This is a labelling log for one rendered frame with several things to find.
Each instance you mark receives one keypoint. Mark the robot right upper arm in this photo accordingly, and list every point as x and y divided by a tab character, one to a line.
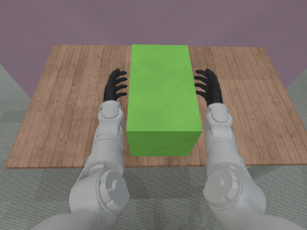
238	204

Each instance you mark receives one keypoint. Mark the table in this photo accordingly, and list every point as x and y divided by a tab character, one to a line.
59	126

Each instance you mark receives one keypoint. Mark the robot left upper arm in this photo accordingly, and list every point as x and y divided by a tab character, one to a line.
96	202

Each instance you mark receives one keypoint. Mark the robot left hand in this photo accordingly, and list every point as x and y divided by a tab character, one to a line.
111	88

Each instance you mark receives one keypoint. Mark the left robot forearm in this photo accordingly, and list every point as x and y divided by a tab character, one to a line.
108	142

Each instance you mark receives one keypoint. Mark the robot right hand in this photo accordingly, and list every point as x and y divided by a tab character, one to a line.
213	92

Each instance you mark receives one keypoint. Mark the right robot forearm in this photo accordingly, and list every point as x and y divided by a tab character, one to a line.
220	143

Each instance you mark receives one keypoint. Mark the carton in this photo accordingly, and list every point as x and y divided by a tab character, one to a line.
163	112

